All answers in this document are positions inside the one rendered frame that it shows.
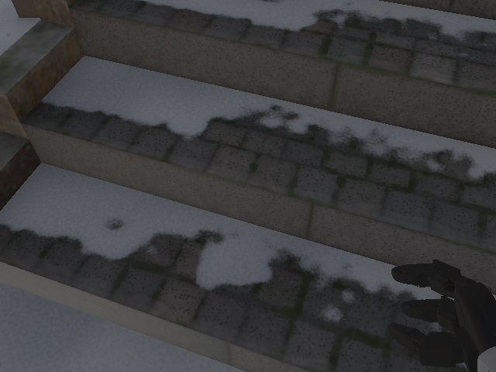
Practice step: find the robot right hand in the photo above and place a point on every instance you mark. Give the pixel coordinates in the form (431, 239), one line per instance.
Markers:
(471, 316)

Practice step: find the robot right forearm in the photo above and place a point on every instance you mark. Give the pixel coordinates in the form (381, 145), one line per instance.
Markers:
(486, 362)

